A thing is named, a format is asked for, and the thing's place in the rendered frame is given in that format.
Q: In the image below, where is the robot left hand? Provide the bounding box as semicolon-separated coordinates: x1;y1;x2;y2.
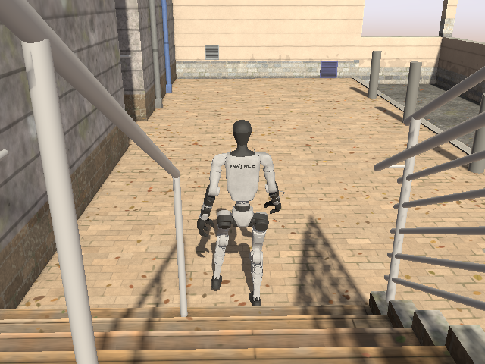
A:
197;217;214;237

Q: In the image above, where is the left robot upper arm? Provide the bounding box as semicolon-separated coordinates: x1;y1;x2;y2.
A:
208;153;227;196

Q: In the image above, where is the right robot shin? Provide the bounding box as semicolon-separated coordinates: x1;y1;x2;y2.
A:
251;250;263;301

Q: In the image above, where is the left robot forearm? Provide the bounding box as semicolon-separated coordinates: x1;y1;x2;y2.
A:
199;185;215;221

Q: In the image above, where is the robot right hand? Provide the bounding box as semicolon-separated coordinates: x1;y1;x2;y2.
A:
264;201;281;214

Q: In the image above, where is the robot torso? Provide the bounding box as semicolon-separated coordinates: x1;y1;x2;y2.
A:
225;149;260;228

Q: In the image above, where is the right robot forearm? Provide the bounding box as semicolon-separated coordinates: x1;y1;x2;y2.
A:
269;181;280;205

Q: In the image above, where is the right robot upper arm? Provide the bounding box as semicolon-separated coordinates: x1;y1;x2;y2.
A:
258;152;277;193

